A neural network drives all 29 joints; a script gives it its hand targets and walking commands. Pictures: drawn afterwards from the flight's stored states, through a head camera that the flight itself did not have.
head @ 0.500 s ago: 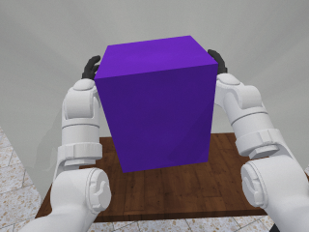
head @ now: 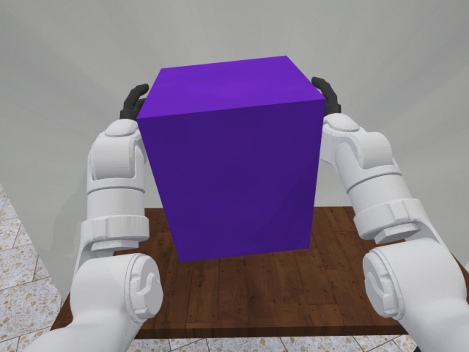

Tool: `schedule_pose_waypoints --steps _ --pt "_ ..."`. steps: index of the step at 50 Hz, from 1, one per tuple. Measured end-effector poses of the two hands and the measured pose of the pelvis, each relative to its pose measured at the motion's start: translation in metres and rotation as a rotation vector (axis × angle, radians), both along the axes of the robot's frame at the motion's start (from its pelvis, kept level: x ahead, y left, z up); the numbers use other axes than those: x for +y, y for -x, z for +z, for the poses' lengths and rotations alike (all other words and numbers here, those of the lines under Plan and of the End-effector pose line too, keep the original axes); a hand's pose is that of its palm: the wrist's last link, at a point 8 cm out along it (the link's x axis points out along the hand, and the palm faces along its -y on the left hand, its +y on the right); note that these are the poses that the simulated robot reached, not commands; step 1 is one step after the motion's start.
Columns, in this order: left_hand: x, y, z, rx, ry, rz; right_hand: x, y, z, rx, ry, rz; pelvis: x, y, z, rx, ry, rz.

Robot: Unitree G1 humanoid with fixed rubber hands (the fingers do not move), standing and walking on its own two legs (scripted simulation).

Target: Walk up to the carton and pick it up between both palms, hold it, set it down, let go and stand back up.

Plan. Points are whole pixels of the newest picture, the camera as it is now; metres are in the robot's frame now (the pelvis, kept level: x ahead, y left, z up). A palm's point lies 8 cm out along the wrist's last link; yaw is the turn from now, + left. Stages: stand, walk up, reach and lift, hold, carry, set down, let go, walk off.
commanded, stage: hold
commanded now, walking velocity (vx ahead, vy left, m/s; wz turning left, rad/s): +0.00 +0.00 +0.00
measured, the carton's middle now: (234, 157) +0.36 +0.00 +0.25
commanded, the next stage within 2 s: set down in 0.66 s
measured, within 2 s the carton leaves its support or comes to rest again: neither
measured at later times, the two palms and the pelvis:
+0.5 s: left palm (135, 131) +0.37 +0.15 +0.30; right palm (332, 125) +0.36 -0.15 +0.30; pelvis +0.00 +0.00 +0.00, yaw -1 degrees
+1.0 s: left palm (132, 116) +0.38 +0.15 +0.32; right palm (330, 120) +0.36 -0.15 +0.31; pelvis +0.00 +0.00 +0.00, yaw +0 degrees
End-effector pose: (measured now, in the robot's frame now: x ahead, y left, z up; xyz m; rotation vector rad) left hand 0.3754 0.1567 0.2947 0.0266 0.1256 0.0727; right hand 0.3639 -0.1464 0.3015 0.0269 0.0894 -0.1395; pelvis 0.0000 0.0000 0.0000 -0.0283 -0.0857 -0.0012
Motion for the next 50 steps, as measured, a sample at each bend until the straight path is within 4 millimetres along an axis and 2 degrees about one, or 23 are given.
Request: schedule_pose_waypoints --steps 15,27,39,44,50 --pt "-0.003 0.006 -0.004 -0.015 -0.013 0.001 -0.002 0.007 -0.004 -0.015 -0.027 -0.004 0.010 -0.005 -0.001 -0.020 0.003 -0.013" --pt "-0.007 0.008 0.002 -0.007 -0.012 0.011 -0.007 0.006 0.001 -0.010 -0.020 0.003 0.003 0.002 0.000 -0.018 -0.002 -0.012" --pt "-0.008 0.004 -0.001 0.010 -0.011 0.008 -0.008 0.003 -0.004 0.008 -0.011 0.005 -0.002 0.003 0.000 -0.004 -0.006 -0.005" --pt "-0.005 0.003 0.005 -0.025 -0.004 0.004 -0.005 0.003 -0.001 -0.028 -0.027 0.000 -0.002 0.003 0.001 -0.005 -0.007 0.000" --pt "-0.002 -0.004 0.021 -0.099 -0.002 -0.022 -0.003 0.003 0.007 -0.104 -0.059 -0.027 0.002 0.002 0.001 -0.028 -0.010 0.007"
